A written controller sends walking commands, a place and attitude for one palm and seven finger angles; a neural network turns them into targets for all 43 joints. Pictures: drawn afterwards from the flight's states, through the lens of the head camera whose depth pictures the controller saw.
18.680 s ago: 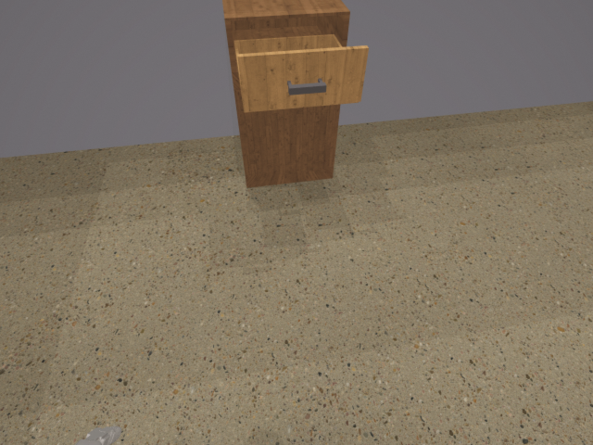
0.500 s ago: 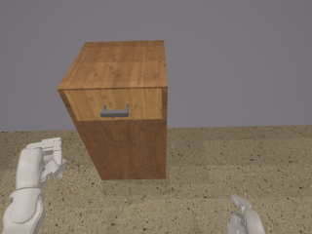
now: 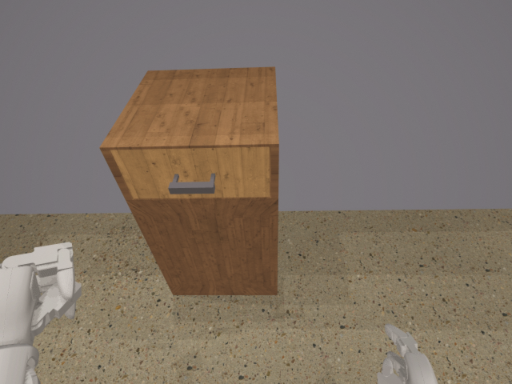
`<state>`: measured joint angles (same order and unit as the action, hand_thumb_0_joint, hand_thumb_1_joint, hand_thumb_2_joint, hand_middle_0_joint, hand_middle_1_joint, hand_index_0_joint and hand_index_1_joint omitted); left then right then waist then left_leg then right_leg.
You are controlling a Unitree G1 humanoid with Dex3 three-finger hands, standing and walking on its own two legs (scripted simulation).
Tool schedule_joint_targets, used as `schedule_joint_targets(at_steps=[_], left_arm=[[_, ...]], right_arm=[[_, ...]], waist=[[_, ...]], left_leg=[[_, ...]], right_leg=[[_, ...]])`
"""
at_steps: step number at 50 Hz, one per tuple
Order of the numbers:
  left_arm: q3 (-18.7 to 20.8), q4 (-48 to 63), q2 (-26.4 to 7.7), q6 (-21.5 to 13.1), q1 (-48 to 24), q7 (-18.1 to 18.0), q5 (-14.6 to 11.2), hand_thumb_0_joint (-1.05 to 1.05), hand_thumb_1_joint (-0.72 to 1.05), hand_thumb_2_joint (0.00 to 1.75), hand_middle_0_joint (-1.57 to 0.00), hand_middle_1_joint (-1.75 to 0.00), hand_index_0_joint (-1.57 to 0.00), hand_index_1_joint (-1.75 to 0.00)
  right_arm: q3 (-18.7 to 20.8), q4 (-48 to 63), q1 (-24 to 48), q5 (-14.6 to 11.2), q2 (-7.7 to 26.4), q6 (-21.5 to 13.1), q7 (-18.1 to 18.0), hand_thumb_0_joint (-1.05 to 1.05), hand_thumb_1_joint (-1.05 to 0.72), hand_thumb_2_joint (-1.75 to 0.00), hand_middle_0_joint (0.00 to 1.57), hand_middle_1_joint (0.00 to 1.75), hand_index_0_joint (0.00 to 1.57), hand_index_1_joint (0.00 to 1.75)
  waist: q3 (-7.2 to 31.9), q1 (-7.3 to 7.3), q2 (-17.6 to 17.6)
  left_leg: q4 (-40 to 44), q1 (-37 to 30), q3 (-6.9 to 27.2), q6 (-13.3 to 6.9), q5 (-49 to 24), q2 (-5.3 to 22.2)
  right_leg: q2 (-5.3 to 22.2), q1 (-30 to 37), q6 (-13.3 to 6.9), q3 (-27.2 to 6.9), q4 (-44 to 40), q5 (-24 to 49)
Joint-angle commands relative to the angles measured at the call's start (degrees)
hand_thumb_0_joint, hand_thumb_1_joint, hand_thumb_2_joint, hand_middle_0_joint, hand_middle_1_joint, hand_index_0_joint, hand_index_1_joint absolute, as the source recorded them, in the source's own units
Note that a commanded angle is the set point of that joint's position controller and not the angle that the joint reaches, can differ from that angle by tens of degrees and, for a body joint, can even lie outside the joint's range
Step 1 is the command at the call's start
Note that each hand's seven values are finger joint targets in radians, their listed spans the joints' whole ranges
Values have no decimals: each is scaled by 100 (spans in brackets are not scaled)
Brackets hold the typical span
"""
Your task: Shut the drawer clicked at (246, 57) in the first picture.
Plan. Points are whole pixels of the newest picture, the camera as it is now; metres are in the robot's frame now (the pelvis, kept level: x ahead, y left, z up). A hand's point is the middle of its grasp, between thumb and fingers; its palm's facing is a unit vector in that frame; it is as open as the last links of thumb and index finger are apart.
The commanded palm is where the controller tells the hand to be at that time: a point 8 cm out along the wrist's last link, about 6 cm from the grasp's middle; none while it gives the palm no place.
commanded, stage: step back with the hand held close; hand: left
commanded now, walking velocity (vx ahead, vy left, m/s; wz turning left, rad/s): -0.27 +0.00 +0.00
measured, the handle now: (193, 182) +0.60 +0.26 -0.08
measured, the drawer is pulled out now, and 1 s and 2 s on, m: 0.00 0.00 0.00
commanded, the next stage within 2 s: stop stepping back and stand still in 1.44 s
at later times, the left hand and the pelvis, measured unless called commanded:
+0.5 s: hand (27, 303) +0.15 +0.28 +0.16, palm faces +0.33 -0.79 -0.52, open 3.2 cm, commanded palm +0.09 +0.31 +0.17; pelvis -0.04 +0.03 +0.00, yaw -1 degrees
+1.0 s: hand out of the picture +0.08 +0.27 +0.16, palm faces +0.40 -0.74 -0.54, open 3.2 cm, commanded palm +0.01 +0.31 +0.17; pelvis -0.12 +0.02 -0.02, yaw +2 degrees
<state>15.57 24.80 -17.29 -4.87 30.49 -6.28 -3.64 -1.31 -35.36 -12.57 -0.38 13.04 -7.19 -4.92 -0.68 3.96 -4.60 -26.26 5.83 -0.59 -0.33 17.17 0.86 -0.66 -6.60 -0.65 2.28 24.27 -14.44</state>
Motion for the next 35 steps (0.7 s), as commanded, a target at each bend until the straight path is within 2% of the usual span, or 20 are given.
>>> schedule_joint_targets(at_steps=[1,2,3,4,5,7,9,14,15,16,19,21,24,26,29,31,35], left_arm=[[1853,2080,-2165,-876,-1533,-187,3,0,90,90,-140,-160,-140,-160],[1589,1279,-1656,-901,-714,-137,6,0,90,90,-140,-160,-140,-160],[1229,938,-1257,-861,-195,-79,44,0,90,90,-140,-160,-140,-160],[1076,765,-1077,-826,-29,-41,48,0,90,90,-140,-160,-140,-160],[953,737,-960,-844,58,-11,54,0,90,90,-140,-160,-140,-160],[911,776,-907,-905,329,13,66,0,90,90,-140,-160,-140,-160],[1002,899,-1006,-922,522,-5,63,0,90,90,-140,-160,-140,-160],[1368,1733,-1451,-1009,692,-122,58,0,90,90,-140,-160,-140,-160],[1386,1883,-1487,-1024,703,-143,59,0,90,90,-140,-160,-140,-160],[1485,2022,-1624,-1030,647,-172,63,0,90,90,-140,-160,-140,-160],[1430,2124,-1511,-1069,714,-199,99,0,90,90,-140,-160,-140,-160],[1402,1974,-1410,-1067,781,-196,115,0,90,90,-140,-160,-140,-160],[1316,1738,-1238,-1107,699,-190,150,0,90,90,-140,-160,-140,-160],[1333,1598,-1197,-1121,599,-192,180,0,90,90,-140,-160,-140,-160],[1274,1481,-1158,-1172,422,-205,225,0,90,90,-140,-160,-140,-160],[1268,1654,-1223,-1205,246,-211,265,0,90,90,-140,-160,-140,-160],[1215,1856,-1241,-1306,148,-256,279,0,90,90,-140,-160,-140,-160]], right_arm=[[162,1279,627,13,582,-292,12,0,-90,-90,20,30,20,30],[263,979,662,43,525,-184,18,0,-90,-90,20,30,20,30],[308,950,670,54,550,-67,50,0,-90,-90,20,30,20,30],[339,982,652,50,578,48,77,0,-90,-90,20,30,20,30],[372,993,658,51,607,123,100,0,-90,-90,20,30,20,30],[430,1027,680,53,629,236,130,0,-90,-90,20,30,20,30],[475,1099,737,33,627,336,147,0,-90,-90,20,30,20,30],[494,1341,809,3,612,428,93,0,-90,-90,20,30,20,30],[495,1378,785,-2,617,426,78,0,-90,-90,20,30,20,30],[484,1404,808,7,640,416,44,0,-90,-90,20,30,20,30],[497,1416,687,14,647,340,21,0,-90,-90,20,30,20,30],[511,1381,683,36,667,279,6,0,-90,-90,20,30,20,30],[525,1305,590,39,677,182,32,0,-90,-90,20,30,20,30],[535,1278,577,36,695,112,26,0,-90,-90,20,30,20,30],[514,1261,536,-7,694,61,28,0,-90,-90,20,30,20,30],[517,1281,527,2,719,31,16,0,-90,-90,20,30,20,30],[503,1261,482,40,691,-28,35,0,-90,-90,20,30,20,30]], waist=[[-127,-268,-57],[-137,-312,555],[-95,-358,686],[17,-386,705],[124,-413,581],[425,-393,391],[744,-374,439],[1234,-312,317],[1256,-316,255],[1293,-287,50],[1193,-314,-232],[1008,-306,-449],[697,-351,-362],[511,-366,-203],[263,-434,257],[222,-465,456],[177,-496,687]], left_leg=[[258,425,91,-193,-1242,4],[113,481,152,-198,-1156,54],[75,387,128,-198,-1338,77],[101,305,84,-184,-1500,109],[145,320,61,-178,-1663,151],[259,315,62,-173,-2078,224],[299,350,60,-180,-2333,269],[330,648,162,-178,-2475,283],[324,707,189,-179,-2529,299],[384,808,256,-177,-2526,311],[509,1094,348,-212,-2438,425],[668,1420,461,-266,-2175,550],[894,2107,531,-394,-1151,748],[994,2686,618,-462,-246,775],[886,3229,607,-498,959,644],[698,3210,594,-478,1368,486],[143,2617,501,-390,1513,226]], right_leg=[[402,-186,-102,-811,-623,1933],[563,-290,-145,-876,-677,2077],[594,-331,-147,-878,-633,2368],[582,-295,-97,-802,-581,2510],[571,-224,-55,-716,-510,2571],[499,-40,-11,-553,-348,2609],[467,140,32,-436,-226,2675],[387,443,75,-378,60,2779],[359,454,84,-370,144,2827],[326,494,103,-335,220,2732],[174,476,158,-251,491,2346],[108,451,173,-229,706,1941],[76,489,174,-277,1062,1307],[79,677,169,-355,1136,1318],[194,703,150,-581,977,1342],[270,474,95,-776,676,1017],[476,-530,-50,-1154,-152,-451]])
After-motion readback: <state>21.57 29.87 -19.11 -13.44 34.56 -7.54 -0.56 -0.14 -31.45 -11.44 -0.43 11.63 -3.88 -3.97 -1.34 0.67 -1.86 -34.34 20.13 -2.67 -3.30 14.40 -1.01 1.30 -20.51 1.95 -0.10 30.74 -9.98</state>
